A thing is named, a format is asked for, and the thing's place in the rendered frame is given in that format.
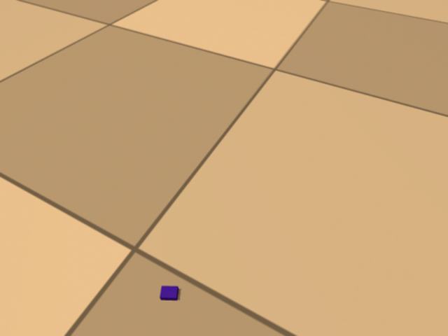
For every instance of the small box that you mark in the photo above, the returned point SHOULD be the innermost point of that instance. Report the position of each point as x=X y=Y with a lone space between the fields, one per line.
x=169 y=293

